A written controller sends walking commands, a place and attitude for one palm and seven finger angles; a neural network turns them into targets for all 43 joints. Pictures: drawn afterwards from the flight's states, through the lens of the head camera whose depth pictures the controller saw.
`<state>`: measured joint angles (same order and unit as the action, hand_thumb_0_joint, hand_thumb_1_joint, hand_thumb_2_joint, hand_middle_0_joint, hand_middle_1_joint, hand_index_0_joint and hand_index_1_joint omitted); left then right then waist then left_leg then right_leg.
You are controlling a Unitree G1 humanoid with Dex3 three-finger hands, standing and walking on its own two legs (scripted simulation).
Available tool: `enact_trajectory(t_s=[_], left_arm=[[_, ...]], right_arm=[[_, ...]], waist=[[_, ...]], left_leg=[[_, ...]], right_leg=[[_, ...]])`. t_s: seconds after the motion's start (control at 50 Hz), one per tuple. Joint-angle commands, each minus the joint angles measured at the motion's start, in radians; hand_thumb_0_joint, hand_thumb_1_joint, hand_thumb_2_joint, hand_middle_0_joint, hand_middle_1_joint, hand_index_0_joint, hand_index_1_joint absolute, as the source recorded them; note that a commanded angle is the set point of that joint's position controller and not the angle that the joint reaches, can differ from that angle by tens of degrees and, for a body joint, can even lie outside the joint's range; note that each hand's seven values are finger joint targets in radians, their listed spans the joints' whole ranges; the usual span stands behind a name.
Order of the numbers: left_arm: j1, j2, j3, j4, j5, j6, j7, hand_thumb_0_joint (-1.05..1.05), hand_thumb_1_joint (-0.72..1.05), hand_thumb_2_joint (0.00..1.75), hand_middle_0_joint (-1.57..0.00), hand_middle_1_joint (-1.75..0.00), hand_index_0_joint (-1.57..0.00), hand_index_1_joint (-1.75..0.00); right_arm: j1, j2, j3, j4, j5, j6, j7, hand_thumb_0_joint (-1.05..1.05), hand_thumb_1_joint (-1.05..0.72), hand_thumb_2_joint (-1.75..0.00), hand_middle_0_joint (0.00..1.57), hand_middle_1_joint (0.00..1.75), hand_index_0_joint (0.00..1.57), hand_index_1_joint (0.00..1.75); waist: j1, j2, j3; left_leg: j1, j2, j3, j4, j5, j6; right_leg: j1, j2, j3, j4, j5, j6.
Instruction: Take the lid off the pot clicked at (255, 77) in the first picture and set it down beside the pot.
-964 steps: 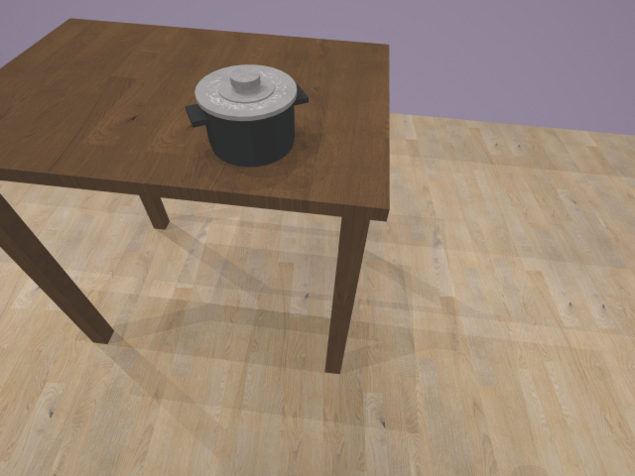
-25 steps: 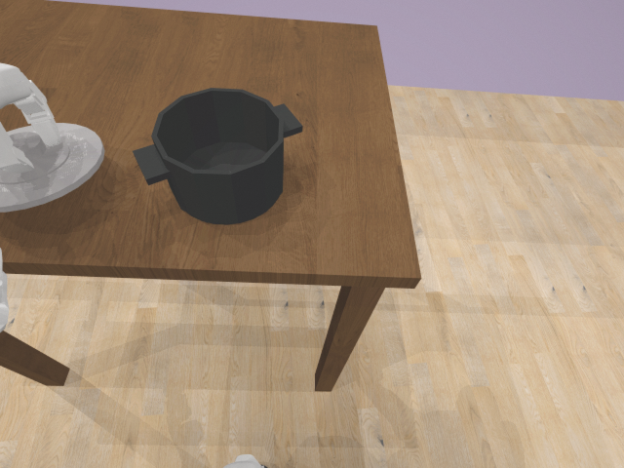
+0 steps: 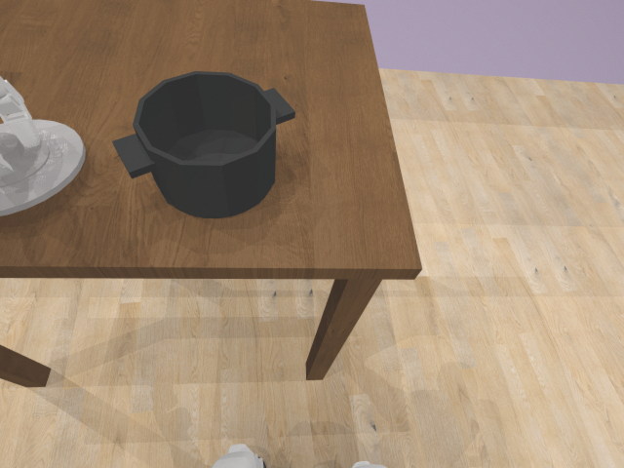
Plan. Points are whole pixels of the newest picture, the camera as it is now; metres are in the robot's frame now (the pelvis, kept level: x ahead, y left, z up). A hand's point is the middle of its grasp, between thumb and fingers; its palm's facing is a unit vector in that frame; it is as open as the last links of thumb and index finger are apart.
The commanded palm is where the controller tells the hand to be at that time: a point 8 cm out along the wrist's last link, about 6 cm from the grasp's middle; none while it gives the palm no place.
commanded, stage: lower the lid onto the table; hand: left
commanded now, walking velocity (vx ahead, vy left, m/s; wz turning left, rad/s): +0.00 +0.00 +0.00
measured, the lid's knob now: out of the picture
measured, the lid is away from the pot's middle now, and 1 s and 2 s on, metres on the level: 0.25 0.25 0.25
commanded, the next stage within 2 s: open the fingers wide in 0.02 s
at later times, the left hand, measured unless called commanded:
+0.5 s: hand out of the picture +0.45 +0.35 +0.12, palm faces -0.40 -0.12 -0.91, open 7.7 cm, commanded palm +0.48 +0.33 +0.18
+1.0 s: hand out of the picture +0.45 +0.34 +0.12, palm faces -0.42 -0.10 -0.90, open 10.2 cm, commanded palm +0.49 +0.33 +0.18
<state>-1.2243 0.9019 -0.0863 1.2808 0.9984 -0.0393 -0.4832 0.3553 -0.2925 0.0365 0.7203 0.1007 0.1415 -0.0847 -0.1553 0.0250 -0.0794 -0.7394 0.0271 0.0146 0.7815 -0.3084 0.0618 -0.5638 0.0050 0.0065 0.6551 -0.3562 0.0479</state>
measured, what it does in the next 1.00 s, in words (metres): stands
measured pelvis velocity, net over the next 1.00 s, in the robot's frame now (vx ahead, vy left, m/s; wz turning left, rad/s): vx -0.01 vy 0.01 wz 0.00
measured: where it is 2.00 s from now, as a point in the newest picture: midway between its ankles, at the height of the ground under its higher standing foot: outside the picture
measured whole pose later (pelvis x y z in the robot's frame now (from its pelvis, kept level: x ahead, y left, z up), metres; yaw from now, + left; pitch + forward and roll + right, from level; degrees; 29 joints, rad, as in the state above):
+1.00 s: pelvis -0.01 +0.01 +0.00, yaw +0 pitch +15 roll -5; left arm -1.09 0.88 -0.07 1.09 0.99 -0.16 -0.45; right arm 0.32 -0.27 0.03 0.67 0.10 0.22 -0.08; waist -0.12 0.02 -0.08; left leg -0.76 0.02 0.01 0.81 -0.31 0.07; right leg -0.58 0.00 0.01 0.69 -0.37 0.04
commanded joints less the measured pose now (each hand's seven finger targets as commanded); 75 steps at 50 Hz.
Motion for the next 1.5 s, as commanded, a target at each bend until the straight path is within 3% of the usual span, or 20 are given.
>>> enact_trajectory(t_s=[0.0,0.02,0.08,0.1,0.12,0.16,0.22,0.28,0.34,0.38,0.62,0.66,0.74,0.82,0.9,1.18,1.22,1.3,1.34,1.48], left_arm=[[-0.447,0.217,0.017,-0.200,-0.008,-0.001,0.033,0.00,0.60,1.03,-0.85,-0.99,-0.89,-1.00],[-0.465,0.271,0.052,-0.189,0.011,0.003,0.041,0.00,0.60,1.03,-0.85,-0.99,-0.89,-1.00],[-0.431,0.214,0.012,-0.117,0.005,0.012,0.036,0.00,0.60,1.03,-0.85,-0.99,-0.89,-1.00],[-0.240,0.234,0.083,-0.194,-0.013,-0.008,0.037,0.00,0.60,1.03,-0.85,-0.99,-0.89,-1.00],[-0.251,0.306,0.159,-0.364,0.013,-0.060,0.058,0.00,0.59,1.01,-0.83,-0.99,-0.87,-1.00],[-0.272,0.217,0.092,-0.338,0.009,-0.077,0.064,0.00,0.56,0.99,-0.81,-0.99,-0.84,-0.99],[-0.310,0.346,0.182,-0.414,-0.004,-0.100,0.072,0.00,0.52,0.95,-0.77,-0.99,-0.80,-0.99],[-0.255,0.281,0.133,-0.327,-0.008,-0.101,0.065,0.00,0.47,0.93,-0.73,-0.98,-0.76,-0.98],[-0.286,0.290,0.129,-0.372,0.000,-0.112,0.075,0.00,0.42,0.90,-0.69,-0.96,-0.72,-0.96],[-0.275,0.271,0.115,-0.342,-0.007,-0.111,0.071,0.00,0.39,0.89,-0.67,-0.95,-0.70,-0.95],[-0.331,0.255,0.103,-0.407,-0.017,-0.118,0.065,0.00,0.17,0.84,-0.55,-0.86,-0.56,-0.86],[-0.302,0.227,0.080,-0.336,-0.026,-0.115,0.059,0.00,0.14,0.83,-0.53,-0.84,-0.54,-0.84],[-0.311,0.203,0.066,-0.360,-0.022,-0.115,0.062,0.00,0.07,0.81,-0.49,-0.81,-0.50,-0.81],[-0.336,0.274,0.119,-0.424,-0.023,-0.123,0.066,0.00,0.00,0.79,-0.45,-0.78,-0.45,-0.79],[-0.301,0.217,0.084,-0.389,-0.033,-0.122,0.065,0.00,-0.07,0.77,-0.40,-0.75,-0.40,-0.75],[-0.335,0.218,0.076,-0.368,-0.010,-0.104,0.081,0.00,-0.09,0.80,-0.42,-0.73,-0.42,-0.73],[-0.358,0.268,0.116,-0.428,-0.011,-0.114,0.083,0.00,-0.09,0.80,-0.42,-0.73,-0.42,-0.73],[-0.317,0.193,0.071,-0.402,-0.024,-0.116,0.076,0.00,-0.09,0.80,-0.42,-0.72,-0.42,-0.72],[-0.337,0.277,0.132,-0.433,-0.008,-0.112,0.088,0.00,-0.09,0.80,-0.42,-0.72,-0.42,-0.72],[-0.367,0.216,0.083,-0.428,-0.017,-0.089,0.076,0.00,-0.09,0.80,-0.42,-0.72,-0.42,-0.72]], right_arm=[[0.109,-0.202,-0.067,-0.053,-0.001,-0.016,-0.018,0.00,-0.90,-0.90,0.20,0.30,0.20,0.30],[0.118,-0.209,-0.073,-0.042,-0.009,-0.007,-0.016,0.00,-0.90,-0.90,0.20,0.30,0.20,0.30],[0.118,-0.207,-0.071,-0.050,-0.002,-0.006,-0.016,0.00,-0.90,-0.90,0.20,0.30,0.20,0.30],[0.105,-0.188,-0.071,-0.100,0.008,-0.008,-0.002,0.00,-0.90,-0.90,0.20,0.30,0.20,0.30],[0.098,-0.195,-0.085,-0.105,-0.015,0.020,-0.002,0.00,-0.90,-0.90,0.20,0.30,0.20,0.30],[0.084,-0.187,-0.089,-0.101,-0.014,0.042,-0.002,0.00,-0.90,-0.90,0.20,0.30,0.20,0.30],[0.072,-0.193,-0.088,-0.112,-0.008,0.061,-0.012,0.00,-0.90,-0.90,0.20,0.30,0.20,0.30],[0.067,-0.188,-0.085,-0.108,-0.001,0.064,-0.013,0.00,-0.90,-0.90,0.20,0.30,0.20,0.30],[0.061,-0.184,-0.081,-0.109,-0.001,0.066,-0.014,0.00,-0.90,-0.90,0.20,0.30,0.20,0.30],[0.055,-0.187,-0.079,-0.106,0.000,0.066,-0.014,0.00,-0.90,-0.90,0.20,0.30,0.20,0.30],[0.050,-0.187,-0.081,-0.106,-0.006,0.063,-0.016,0.00,-0.90,-0.90,0.20,0.30,0.20,0.30],[0.054,-0.190,-0.077,-0.100,0.000,0.063,-0.019,0.00,-0.90,-0.90,0.20,0.30,0.20,0.30],[0.059,-0.183,-0.080,-0.098,-0.003,0.061,-0.015,0.00,-0.90,-0.90,0.20,0.30,0.20,0.30],[0.056,-0.188,-0.080,-0.104,-0.007,0.066,-0.014,0.00,-0.90,-0.90,0.20,0.30,0.20,0.30],[0.056,-0.184,-0.076,-0.105,-0.001,0.064,-0.015,0.00,-0.90,-0.90,0.20,0.30,0.20,0.30],[0.073,-0.187,-0.082,-0.104,-0.005,0.060,-0.011,0.00,-0.90,-0.90,0.20,0.30,0.20,0.30],[0.072,-0.191,-0.085,-0.105,-0.008,0.061,-0.013,0.00,-0.90,-0.90,0.20,0.30,0.20,0.30],[0.071,-0.181,-0.081,-0.108,-0.001,0.058,-0.013,0.00,-0.90,-0.90,0.20,0.30,0.20,0.30],[0.071,-0.185,-0.084,-0.116,-0.007,0.063,-0.012,0.00,-0.90,-0.90,0.20,0.30,0.20,0.30],[0.068,-0.183,-0.084,-0.113,-0.007,0.052,-0.012,0.00,-0.90,-0.90,0.20,0.30,0.20,0.30]], waist=[[0.005,0.164,-0.395],[0.002,0.172,-0.424],[-0.017,0.111,-0.355],[0.062,0.126,-0.417],[0.057,0.143,-0.481],[0.024,0.137,-0.396],[0.041,0.152,-0.460],[0.025,0.120,-0.355],[0.033,0.181,-0.395],[0.025,0.133,-0.347],[0.033,0.170,-0.435],[0.014,0.106,-0.364],[0.022,0.152,-0.383],[0.037,0.169,-0.452],[0.033,0.141,-0.377],[0.023,0.153,-0.383],[0.035,0.181,-0.450],[0.029,0.169,-0.411],[0.041,0.195,-0.451],[0.030,0.183,-0.425]], left_leg=[[0.564,-0.017,-0.054,-0.062,0.371,-0.001],[0.568,-0.017,-0.057,-0.053,0.362,-0.005],[0.503,-0.022,-0.055,-0.056,0.271,0.000],[0.527,-0.033,-0.054,-0.059,0.400,-0.008],[0.564,-0.016,-0.059,-0.043,0.461,-0.015],[0.544,-0.017,-0.054,-0.048,0.369,-0.007],[0.564,-0.021,-0.052,-0.055,0.361,-0.002],[0.509,-0.027,-0.047,-0.062,0.265,-0.001],[0.547,-0.028,-0.053,-0.058,0.293,-0.005],[0.512,-0.026,-0.053,-0.066,0.237,-0.003],[0.581,-0.022,-0.063,-0.049,0.318,-0.008],[0.515,-0.027,-0.057,-0.056,0.248,-0.002],[0.562,-0.025,-0.068,-0.053,0.285,-0.006],[0.568,-0.027,-0.060,-0.051,0.334,-0.007],[0.543,-0.026,-0.058,-0.063,0.311,-0.005],[0.556,-0.025,-0.075,-0.074,0.262,-0.008],[0.603,-0.019,-0.074,-0.064,0.335,-0.010],[0.599,-0.021,-0.069,-0.065,0.377,-0.011],[0.618,-0.023,-0.081,-0.065,0.374,-0.014],[0.648,-0.018,-0.095,-0.084,0.365,-0.016]], right_leg=[[-0.147,0.087,-0.091,-0.053,0.188,-0.074],[-0.146,0.087,-0.082,-0.053,0.187,-0.070],[-0.162,0.086,-0.086,-0.056,0.161,-0.070],[-0.102,0.091,-0.099,-0.025,0.200,-0.083],[-0.117,0.088,-0.087,-0.026,0.212,-0.081],[-0.166,0.086,-0.084,-0.048,0.163,-0.076],[-0.111,0.085,-0.074,-0.049,0.175,-0.076],[-0.146,0.085,-0.082,-0.059,0.132,-0.079],[-0.152,0.084,-0.079,-0.051,0.135,-0.084],[-0.156,0.083,-0.082,-0.058,0.120,-0.083],[-0.161,0.086,-0.079,-0.044,0.136,-0.081],[-0.165,0.083,-0.082,-0.050,0.132,-0.080],[-0.188,0.087,-0.084,-0.048,0.122,-0.085],[-0.136,0.086,-0.077,-0.042,0.163,-0.082],[-0.158,0.087,-0.087,-0.046,0.140,-0.086],[-0.179,0.087,-0.080,-0.058,0.114,-0.088],[-0.159,0.086,-0.072,-0.053,0.141,-0.086],[-0.172,0.088,-0.083,-0.053,0.153,-0.086],[-0.154,0.088,-0.075,-0.057,0.154,-0.089],[-0.166,0.087,-0.080,-0.080,0.134,-0.088]])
